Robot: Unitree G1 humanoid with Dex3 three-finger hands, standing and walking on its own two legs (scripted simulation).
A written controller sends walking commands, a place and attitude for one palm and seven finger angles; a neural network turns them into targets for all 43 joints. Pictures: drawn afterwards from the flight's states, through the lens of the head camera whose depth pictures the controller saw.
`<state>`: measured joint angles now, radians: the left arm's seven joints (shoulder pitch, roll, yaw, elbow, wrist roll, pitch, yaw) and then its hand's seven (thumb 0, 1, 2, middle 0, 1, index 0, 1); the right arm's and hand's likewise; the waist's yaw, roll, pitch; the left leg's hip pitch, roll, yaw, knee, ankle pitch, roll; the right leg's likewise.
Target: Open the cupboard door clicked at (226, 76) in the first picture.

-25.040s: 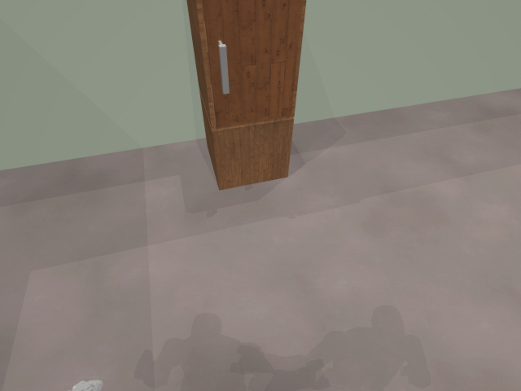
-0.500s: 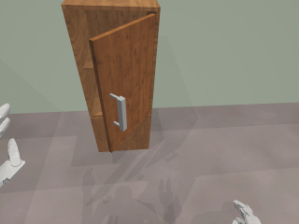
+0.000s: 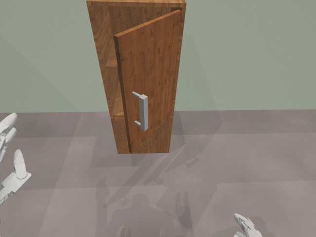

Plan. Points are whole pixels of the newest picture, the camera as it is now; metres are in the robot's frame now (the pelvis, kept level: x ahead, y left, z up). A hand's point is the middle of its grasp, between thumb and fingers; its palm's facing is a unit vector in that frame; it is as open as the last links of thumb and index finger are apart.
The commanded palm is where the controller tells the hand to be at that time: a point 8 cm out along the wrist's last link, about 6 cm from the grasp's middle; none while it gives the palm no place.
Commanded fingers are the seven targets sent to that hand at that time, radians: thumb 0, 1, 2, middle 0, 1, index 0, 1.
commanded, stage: let the arm hang, fingers relaxed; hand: left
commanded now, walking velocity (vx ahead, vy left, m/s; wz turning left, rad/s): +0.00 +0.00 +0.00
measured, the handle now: (139, 111) +0.60 +0.12 -0.06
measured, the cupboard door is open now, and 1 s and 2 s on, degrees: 50 50 50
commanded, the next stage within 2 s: look to check the result in 1.18 s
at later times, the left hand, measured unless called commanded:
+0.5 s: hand out of the picture -0.04 +0.13 -0.18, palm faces +0.02 -0.99 -0.11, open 7.4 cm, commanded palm none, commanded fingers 0.00 0.90 0.90 -0.20 -0.30 -0.20 -0.30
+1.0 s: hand out of the picture +0.03 +0.12 -0.17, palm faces +0.05 -0.98 -0.21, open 7.4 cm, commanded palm none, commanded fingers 0.00 0.90 0.90 -0.20 -0.30 -0.20 -0.30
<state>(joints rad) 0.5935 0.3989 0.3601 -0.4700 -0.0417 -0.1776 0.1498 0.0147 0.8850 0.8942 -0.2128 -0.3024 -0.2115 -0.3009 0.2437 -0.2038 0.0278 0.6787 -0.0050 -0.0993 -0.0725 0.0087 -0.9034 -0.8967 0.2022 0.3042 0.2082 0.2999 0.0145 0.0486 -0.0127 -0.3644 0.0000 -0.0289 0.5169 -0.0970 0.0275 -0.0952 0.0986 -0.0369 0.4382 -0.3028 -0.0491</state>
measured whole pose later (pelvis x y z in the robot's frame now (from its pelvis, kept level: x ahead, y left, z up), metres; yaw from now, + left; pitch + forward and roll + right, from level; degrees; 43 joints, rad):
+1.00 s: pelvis +0.04 -0.04 +0.00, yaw +1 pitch -3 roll +0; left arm 0.30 0.13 0.00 1.12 0.01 -0.01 0.05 0.00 0.91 0.89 -0.20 -0.30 -0.20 -0.30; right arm 0.27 -0.14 0.00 1.14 -0.01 0.02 -0.04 0.01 -0.92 -0.90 0.20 0.30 0.20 0.30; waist -0.01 0.01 0.04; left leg -0.27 -0.01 -0.05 0.47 -0.15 -0.01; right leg -0.01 0.07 0.00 0.43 -0.37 -0.07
